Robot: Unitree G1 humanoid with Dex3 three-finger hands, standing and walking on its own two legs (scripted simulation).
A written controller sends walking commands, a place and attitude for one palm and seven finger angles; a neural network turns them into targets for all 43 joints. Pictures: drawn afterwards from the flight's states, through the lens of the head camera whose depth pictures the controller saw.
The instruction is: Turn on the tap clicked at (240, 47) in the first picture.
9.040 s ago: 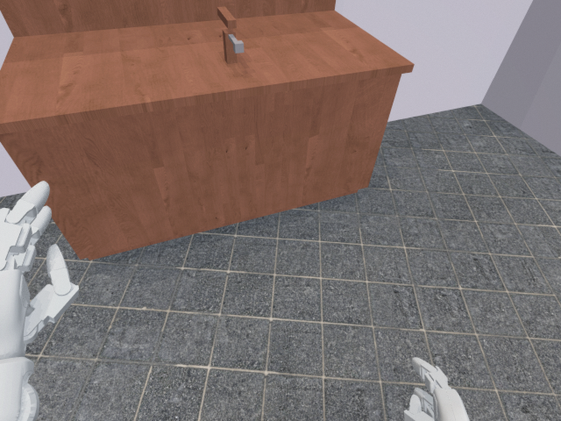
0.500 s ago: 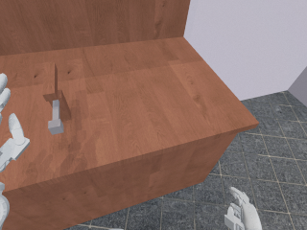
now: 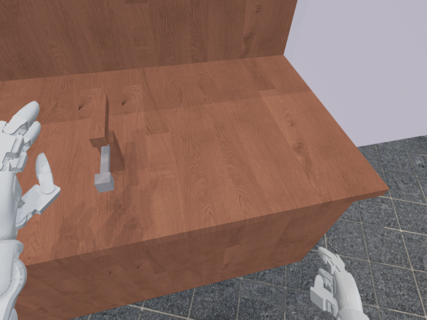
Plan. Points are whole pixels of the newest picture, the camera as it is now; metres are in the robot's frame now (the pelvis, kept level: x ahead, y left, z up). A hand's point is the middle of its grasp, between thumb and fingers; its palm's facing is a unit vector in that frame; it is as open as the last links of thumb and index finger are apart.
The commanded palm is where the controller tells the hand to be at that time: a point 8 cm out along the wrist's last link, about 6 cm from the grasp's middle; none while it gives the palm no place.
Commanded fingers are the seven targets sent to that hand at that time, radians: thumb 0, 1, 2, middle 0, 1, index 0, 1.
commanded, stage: come to a stop and stand still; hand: left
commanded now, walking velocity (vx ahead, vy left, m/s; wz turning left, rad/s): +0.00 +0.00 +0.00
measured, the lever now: (104, 182) +0.33 +0.25 +0.05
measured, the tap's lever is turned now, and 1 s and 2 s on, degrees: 0 0 0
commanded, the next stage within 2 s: look again from close up in 0.68 s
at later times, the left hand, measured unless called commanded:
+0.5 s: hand (12, 207) +0.21 +0.30 +0.16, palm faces +0.40 -0.85 -0.35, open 7.4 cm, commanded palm +0.14 +0.32 +0.17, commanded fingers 0.00 0.90 0.90 -0.20 -0.30 -0.20 -0.30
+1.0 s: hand (25, 215) +0.20 +0.28 +0.16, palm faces +0.38 -0.86 -0.34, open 7.4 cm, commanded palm +0.14 +0.31 +0.17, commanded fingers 0.00 0.90 0.90 -0.20 -0.30 -0.20 -0.30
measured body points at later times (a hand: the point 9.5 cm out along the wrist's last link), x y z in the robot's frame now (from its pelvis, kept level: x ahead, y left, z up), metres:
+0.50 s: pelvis -0.01 +0.04 -0.01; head +0.03 +0.08 +0.43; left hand +0.18 +0.34 +0.18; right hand +0.15 -0.18 -0.09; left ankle +0.03 +0.11 -0.74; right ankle +0.03 -0.11 -0.74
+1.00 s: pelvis -0.01 +0.02 +0.00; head +0.02 +0.04 +0.44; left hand +0.17 +0.32 +0.18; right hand +0.19 -0.20 -0.07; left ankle +0.03 +0.11 -0.74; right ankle +0.03 -0.11 -0.74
